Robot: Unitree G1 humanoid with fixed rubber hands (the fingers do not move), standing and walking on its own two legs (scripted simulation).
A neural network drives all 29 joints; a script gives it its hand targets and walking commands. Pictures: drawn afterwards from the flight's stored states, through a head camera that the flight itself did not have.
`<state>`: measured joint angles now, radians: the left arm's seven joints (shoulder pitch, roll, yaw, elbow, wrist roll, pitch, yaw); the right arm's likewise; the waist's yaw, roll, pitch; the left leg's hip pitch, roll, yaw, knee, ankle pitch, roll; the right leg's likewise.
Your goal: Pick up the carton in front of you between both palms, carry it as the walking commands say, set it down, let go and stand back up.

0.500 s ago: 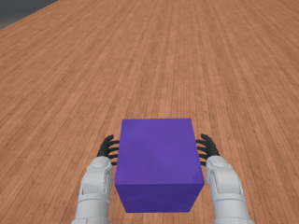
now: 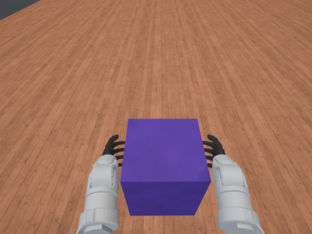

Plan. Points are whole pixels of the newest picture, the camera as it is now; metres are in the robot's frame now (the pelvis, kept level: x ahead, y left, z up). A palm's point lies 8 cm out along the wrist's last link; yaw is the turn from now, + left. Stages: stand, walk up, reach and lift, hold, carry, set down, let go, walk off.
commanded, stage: set down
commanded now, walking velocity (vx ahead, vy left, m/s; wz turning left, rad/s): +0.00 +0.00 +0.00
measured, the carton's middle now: (162, 168) +0.33 +0.00 -0.05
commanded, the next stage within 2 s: none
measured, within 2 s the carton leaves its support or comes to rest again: neither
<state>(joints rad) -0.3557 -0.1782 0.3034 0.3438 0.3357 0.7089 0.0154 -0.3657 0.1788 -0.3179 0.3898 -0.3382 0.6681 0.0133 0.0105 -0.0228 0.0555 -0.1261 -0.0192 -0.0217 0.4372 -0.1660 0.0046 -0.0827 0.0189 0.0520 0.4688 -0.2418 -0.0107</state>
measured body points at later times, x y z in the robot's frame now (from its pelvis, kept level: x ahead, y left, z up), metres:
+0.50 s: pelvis -0.02 +0.00 -0.07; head +0.19 +0.01 +0.33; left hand +0.36 +0.17 -0.15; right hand +0.39 -0.13 -0.15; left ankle +0.06 +0.11 -0.74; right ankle +0.02 -0.12 -0.74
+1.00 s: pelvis -0.03 -0.01 -0.19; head +0.23 +0.01 +0.18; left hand +0.41 +0.20 -0.28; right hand +0.45 -0.10 -0.28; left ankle +0.06 +0.11 -0.74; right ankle +0.02 -0.12 -0.74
